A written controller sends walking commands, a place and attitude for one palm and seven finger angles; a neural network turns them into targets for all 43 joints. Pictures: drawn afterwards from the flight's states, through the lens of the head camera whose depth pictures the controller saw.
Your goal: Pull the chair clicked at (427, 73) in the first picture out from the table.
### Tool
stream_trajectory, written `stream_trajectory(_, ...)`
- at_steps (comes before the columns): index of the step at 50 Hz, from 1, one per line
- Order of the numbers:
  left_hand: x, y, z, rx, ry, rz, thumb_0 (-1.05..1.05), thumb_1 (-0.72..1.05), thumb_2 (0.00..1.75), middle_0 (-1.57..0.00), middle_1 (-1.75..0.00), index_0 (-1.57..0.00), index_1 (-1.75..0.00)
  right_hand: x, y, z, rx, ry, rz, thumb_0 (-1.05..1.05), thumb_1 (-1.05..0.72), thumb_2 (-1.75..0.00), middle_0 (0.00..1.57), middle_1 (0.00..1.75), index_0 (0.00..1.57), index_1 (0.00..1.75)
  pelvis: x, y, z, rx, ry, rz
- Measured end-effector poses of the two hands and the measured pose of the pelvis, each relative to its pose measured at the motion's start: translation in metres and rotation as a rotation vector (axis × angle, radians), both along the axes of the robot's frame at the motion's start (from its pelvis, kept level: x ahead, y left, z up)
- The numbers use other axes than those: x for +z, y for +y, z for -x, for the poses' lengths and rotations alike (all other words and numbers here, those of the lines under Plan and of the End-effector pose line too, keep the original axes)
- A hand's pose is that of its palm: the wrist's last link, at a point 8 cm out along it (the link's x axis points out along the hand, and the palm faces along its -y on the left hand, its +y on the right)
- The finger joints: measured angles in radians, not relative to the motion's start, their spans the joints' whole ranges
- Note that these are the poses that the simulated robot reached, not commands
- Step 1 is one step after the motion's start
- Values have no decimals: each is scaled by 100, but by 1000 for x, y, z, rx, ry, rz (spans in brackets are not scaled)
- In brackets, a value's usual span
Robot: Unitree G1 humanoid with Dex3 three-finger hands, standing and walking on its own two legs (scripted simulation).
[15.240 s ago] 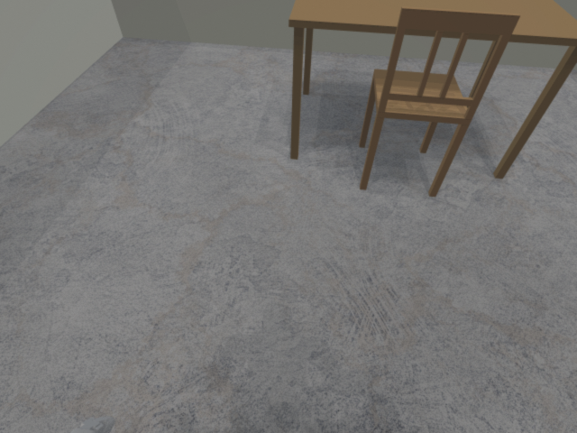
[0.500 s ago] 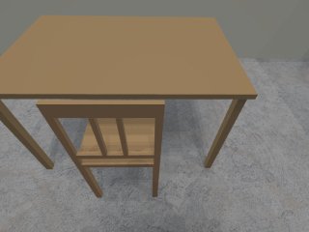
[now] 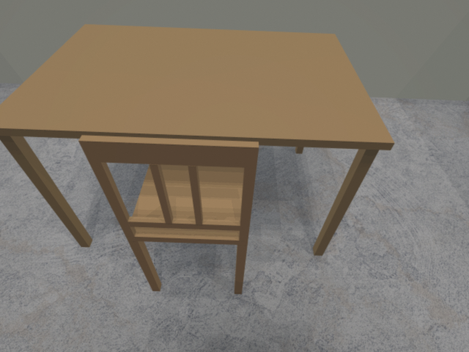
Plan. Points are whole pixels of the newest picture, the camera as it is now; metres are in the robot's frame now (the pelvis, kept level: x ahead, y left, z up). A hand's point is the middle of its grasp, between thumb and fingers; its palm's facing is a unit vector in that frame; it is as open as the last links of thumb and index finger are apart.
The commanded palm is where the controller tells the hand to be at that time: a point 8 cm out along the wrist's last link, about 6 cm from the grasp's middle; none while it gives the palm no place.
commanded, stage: come to a stop and stand still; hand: left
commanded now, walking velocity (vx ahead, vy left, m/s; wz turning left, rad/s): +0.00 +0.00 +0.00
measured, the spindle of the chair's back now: (162, 194) +0.51 +0.22 -0.11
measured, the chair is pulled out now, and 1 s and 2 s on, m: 0.00 0.00 0.00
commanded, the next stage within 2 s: look again from close up in 0.04 s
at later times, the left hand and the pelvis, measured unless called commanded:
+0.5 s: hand out of the picture -0.01 +0.18 -0.18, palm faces +0.01 -0.99 -0.16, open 7.4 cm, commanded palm none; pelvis +0.00 +0.02 +0.00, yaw -1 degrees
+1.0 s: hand out of the picture +0.07 +0.21 -0.15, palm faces +0.14 -0.96 -0.24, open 7.3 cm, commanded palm +0.12 +0.23 -0.07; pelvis +0.02 +0.02 +0.00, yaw -1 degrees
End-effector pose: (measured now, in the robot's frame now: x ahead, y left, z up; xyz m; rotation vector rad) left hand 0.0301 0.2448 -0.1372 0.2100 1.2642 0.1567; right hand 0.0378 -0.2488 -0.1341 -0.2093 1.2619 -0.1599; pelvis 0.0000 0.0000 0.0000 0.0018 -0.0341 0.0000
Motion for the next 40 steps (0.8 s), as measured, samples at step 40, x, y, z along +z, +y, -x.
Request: stream_trajectory(40, -10, -13, 30, 34, 134, 74, 1, 91, 90, -20, -29, -20, -30, -14, 68, 47, -101, 145, -97, 1, -91, -90, 20, 30, 20, 30, 1, 24, -11, -29, 6, -2)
